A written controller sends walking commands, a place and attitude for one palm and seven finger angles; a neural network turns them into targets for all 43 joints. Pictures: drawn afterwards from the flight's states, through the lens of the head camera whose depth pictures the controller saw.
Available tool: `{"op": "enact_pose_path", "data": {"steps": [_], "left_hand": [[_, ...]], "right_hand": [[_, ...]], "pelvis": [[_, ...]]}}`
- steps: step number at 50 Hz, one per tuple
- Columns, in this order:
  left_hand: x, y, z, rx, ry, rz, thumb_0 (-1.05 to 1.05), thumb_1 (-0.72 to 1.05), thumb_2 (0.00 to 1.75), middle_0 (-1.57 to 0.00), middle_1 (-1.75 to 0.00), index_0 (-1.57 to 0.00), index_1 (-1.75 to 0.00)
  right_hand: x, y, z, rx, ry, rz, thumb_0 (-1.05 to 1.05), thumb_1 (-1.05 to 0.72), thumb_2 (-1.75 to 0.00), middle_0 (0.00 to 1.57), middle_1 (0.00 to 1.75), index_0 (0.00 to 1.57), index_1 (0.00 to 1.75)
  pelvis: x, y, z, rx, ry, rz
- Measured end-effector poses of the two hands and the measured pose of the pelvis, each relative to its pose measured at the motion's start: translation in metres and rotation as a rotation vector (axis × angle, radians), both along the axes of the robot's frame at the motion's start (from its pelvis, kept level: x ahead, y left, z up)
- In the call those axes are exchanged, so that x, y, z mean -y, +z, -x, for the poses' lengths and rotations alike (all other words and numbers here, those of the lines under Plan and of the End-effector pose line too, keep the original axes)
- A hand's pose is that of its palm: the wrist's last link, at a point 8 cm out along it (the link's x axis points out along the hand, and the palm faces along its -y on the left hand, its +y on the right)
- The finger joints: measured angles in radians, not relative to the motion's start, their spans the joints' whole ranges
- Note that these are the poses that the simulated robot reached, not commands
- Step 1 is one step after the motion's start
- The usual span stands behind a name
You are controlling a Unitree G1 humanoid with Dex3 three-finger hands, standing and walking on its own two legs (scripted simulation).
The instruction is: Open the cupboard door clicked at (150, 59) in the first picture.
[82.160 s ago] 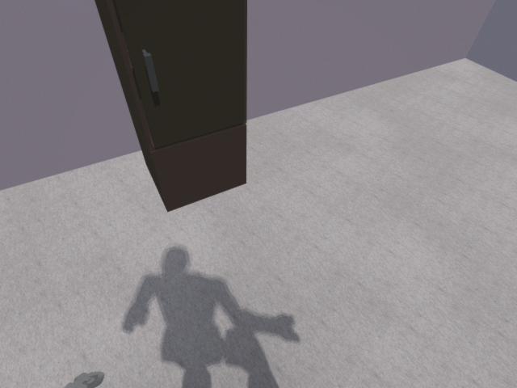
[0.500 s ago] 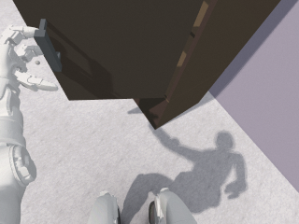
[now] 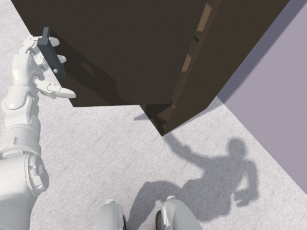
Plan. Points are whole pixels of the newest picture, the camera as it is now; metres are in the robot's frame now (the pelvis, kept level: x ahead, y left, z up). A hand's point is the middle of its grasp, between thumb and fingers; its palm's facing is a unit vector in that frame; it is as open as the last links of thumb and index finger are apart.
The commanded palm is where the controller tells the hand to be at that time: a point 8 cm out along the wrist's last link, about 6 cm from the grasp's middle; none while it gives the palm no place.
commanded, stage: slide the fingers in behind the handle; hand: left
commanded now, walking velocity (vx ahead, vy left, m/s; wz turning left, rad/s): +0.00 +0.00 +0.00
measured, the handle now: (54, 54) +0.55 +0.22 +0.06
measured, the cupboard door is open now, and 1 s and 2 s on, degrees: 61 61 66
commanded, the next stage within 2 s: close the thumb around the handle in 0.78 s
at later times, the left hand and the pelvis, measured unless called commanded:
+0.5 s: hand (61, 70) +0.50 +0.20 +0.06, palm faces +0.02 -1.00 -0.01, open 14.0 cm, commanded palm +0.47 +0.24 +0.06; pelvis -0.01 +0.00 +0.00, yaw +0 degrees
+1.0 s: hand (61, 71) +0.49 +0.20 +0.07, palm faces +0.03 -1.00 -0.01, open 13.7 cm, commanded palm +0.47 +0.24 +0.06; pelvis +0.00 +0.00 +0.00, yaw +1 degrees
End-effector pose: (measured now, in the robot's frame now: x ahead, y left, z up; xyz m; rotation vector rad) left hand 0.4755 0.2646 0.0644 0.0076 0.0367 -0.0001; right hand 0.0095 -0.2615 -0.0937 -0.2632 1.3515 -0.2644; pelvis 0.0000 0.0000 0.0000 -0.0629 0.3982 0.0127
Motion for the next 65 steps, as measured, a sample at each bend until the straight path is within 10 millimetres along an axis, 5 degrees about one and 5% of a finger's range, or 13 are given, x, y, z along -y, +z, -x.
{"op": "enact_pose_path", "data": {"steps": [48,65], "left_hand": [[0.015,0.003,0.005,0.015,0.026,-0.005,-0.01,-0.48,0.31,-0.29,-1.20,-0.29,-1.20],[0.016,0.000,-0.001,0.013,0.028,-0.009,0.00,0.21,0.60,-0.35,-1.28,-0.34,-1.27]], "right_hand": [[-0.006,-0.004,0.001,0.014,0.007,-0.027,0.01,-0.91,-0.90,0.20,0.30,0.20,0.30],[-0.002,-0.006,0.002,-0.006,0.009,-0.018,0.01,-0.91,-0.90,0.20,0.30,0.20,0.30]], "pelvis": [[-0.001,0.000,0.003,0.015,0.007,-0.004],[0.000,-0.002,0.002,0.000,0.008,-0.004]]}}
